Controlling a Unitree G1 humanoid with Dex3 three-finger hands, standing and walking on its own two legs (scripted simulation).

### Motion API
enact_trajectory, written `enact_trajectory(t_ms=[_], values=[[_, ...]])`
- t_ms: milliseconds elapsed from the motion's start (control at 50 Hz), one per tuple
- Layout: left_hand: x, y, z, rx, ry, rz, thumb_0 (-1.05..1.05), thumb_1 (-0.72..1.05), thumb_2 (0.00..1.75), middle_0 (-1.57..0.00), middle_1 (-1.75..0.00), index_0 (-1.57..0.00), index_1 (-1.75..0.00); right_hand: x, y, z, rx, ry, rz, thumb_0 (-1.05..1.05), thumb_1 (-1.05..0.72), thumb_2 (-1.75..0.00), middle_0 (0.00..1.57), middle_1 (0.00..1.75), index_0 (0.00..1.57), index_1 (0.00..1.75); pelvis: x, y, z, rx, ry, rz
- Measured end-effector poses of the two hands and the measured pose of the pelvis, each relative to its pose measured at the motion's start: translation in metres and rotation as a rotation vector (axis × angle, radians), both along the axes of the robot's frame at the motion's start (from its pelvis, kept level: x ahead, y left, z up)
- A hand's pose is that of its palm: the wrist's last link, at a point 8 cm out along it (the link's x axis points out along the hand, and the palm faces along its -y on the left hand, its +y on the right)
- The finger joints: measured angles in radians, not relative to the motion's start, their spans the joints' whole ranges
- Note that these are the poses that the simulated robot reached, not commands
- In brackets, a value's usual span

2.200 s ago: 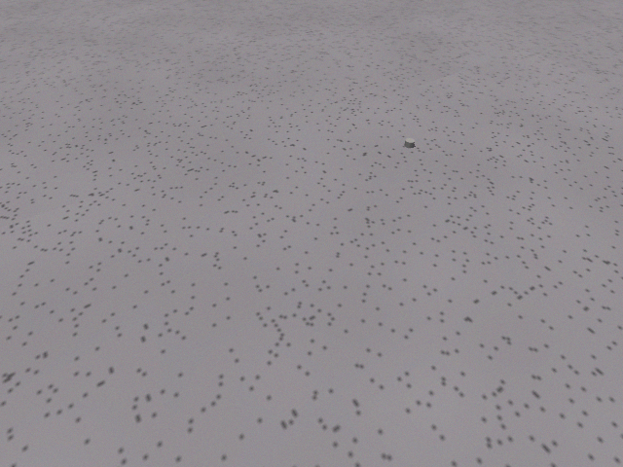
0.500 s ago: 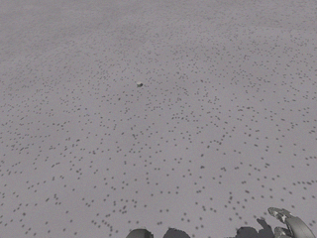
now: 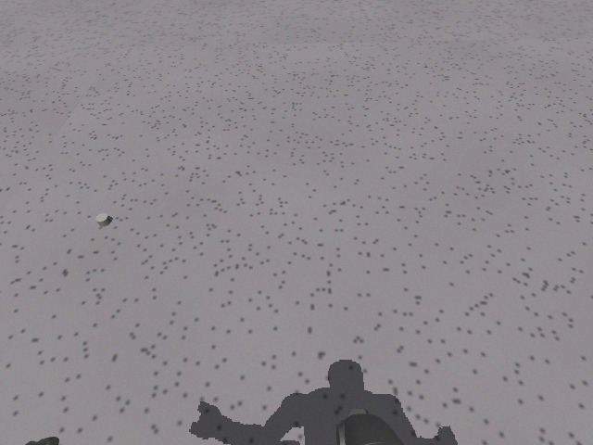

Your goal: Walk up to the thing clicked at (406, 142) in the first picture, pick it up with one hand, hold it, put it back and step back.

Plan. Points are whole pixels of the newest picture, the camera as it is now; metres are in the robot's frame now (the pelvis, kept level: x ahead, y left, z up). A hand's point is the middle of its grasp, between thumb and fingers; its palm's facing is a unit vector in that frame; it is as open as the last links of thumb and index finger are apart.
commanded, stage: walk up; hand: left
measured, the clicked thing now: (103, 219) +1.25 +0.72 -0.76
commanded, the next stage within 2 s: none
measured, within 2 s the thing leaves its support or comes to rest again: neither
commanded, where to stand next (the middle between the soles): +0.82 +0.87 m, yaw -52 degrees
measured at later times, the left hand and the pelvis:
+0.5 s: hand (7, 362) +0.37 +0.48 -0.17, palm faces -0.24 -0.78 -0.57, open 7.4 cm; pelvis +0.27 +0.17 -0.05, yaw -14 degrees
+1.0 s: hand out of the picture +0.62 +0.56 -0.12, palm faces -0.34 -0.69 -0.64, open 7.4 cm; pelvis +0.43 +0.30 -0.04, yaw -25 degrees
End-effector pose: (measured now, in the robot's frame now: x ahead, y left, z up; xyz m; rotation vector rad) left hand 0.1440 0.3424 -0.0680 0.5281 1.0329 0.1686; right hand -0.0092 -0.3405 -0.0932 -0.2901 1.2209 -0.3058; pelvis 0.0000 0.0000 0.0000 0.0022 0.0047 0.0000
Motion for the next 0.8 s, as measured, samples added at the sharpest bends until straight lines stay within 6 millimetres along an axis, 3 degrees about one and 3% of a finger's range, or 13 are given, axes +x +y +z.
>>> enact_trajectory(t_ms=[80,160,240,340,400,460,520,560,700,800], values=[[0.081,0.001,0.002,0.003,-0.038,-0.07,0.0,0.91,0.9,-0.2,-0.3,-0.2,-0.3,0.021,0.025,-0.019,0.028,0.026,-0.056,0.01,-0.91,-0.9,0.2,0.3,0.2,0.3,0.049,0.019,-0.009,0.003,-0.003,-0.045],[0.144,0.004,-0.009,0.011,-0.14,-0.097,0.0,0.9,0.9,-0.21,-0.3,-0.2,-0.3,0.072,0.047,-0.046,0.05,0.034,-0.055,0.01,-0.91,-0.9,0.2,0.3,0.2,0.3,0.096,0.028,-0.03,-0.021,-0.018,-0.074],[0.159,0.021,-0.018,0.013,-0.153,-0.048,0.0,0.9,0.9,-0.21,-0.3,-0.2,-0.3,0.153,0.073,-0.05,0.058,-0.037,0.013,0.01,-0.91,-0.9,0.2,0.3,0.2,0.3,0.132,0.049,-0.033,-0.061,-0.032,-0.087],[0.163,0.059,-0.025,0.037,-0.03,-0.054,0.0,0.9,0.9,-0.21,-0.3,-0.21,-0.3,0.262,0.102,-0.031,0.049,-0.233,0.091,0.01,-0.91,-0.9,0.2,0.3,0.2,0.3,0.179,0.089,-0.03,-0.057,-0.035,-0.146],[0.178,0.094,-0.032,0.053,0.034,-0.074,0.0,0.9,0.9,-0.21,-0.3,-0.21,-0.3,0.307,0.121,-0.022,0.032,-0.296,0.084,0.01,-0.91,-0.9,0.2,0.3,0.2,0.3,0.21,0.12,-0.034,-0.048,-0.025,-0.183],[0.207,0.141,-0.046,0.082,0.079,-0.085,0.0,0.89,0.9,-0.22,-0.3,-0.21,-0.3,0.336,0.142,-0.021,-0.013,-0.312,0.06,0.0,-0.91,-0.9,0.2,0.3,0.2,0.3,0.246,0.155,-0.046,-0.04,-0.007,-0.221],[0.246,0.181,-0.059,0.131,0.121,-0.085,0.01,0.9,0.9,-0.21,-0.3,-0.21,-0.3,0.342,0.168,-0.025,-0.054,-0.298,0.004,0.0,-0.91,-0.9,0.2,0.3,0.2,0.3,0.273,0.182,-0.055,-0.015,-0.002,-0.26],[0.275,0.193,-0.057,0.139,0.127,-0.094,0.01,0.9,0.9,-0.21,-0.3,-0.21,-0.3,0.333,0.187,-0.027,-0.045,-0.248,-0.052,0.0,-0.91,-0.9,0.2,0.3,0.2,0.3,0.288,0.193,-0.049,-0.012,0.001,-0.283],[0.372,0.189,-0.034,0.108,0.109,-0.219,0.01,0.9,0.9,-0.21,-0.3,-0.2,-0.3,0.29,0.241,-0.032,0.006,-0.063,-0.228,0.0,-0.91,-0.9,0.2,0.3,0.21,0.3,0.338,0.221,-0.025,0.009,0.001,-0.342],[0.427,0.188,-0.027,0.133,0.028,-0.297,0.0,0.9,0.9,-0.21,-0.3,-0.2,-0.3,0.29,0.262,-0.061,0.045,-0.008,-0.301,0.01,-0.91,-0.9,0.2,0.3,0.2,0.3,0.371,0.237,-0.038,-0.002,-0.009,-0.378]])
